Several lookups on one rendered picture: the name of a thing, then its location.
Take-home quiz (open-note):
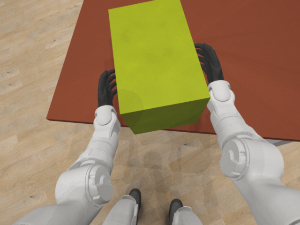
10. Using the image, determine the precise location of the left robot forearm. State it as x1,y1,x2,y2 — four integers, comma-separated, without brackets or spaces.
67,105,121,175

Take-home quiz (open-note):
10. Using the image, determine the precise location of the table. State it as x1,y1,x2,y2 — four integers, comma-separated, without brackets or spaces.
46,0,300,147

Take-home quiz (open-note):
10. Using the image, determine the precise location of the right robot hand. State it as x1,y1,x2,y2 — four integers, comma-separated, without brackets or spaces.
194,43,224,84

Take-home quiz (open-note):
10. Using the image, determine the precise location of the left robot hand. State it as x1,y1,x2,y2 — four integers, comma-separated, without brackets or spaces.
97,69,117,107

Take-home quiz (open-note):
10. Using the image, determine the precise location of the left robot thigh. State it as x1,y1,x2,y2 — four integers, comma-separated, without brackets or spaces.
102,199,138,225

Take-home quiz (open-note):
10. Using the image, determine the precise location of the left robot shin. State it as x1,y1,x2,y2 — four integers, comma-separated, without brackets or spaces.
121,195,136,202

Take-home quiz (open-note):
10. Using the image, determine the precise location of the right robot forearm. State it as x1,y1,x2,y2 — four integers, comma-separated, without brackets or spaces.
207,80,284,163

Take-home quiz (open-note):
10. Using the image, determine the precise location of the carton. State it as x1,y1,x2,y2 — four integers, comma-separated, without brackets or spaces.
108,0,211,135

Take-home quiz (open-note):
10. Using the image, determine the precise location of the robot right upper arm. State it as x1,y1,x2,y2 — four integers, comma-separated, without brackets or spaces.
219,138,300,225

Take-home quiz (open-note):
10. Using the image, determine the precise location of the robot left upper arm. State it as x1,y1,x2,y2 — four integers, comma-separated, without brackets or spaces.
12,164,113,225

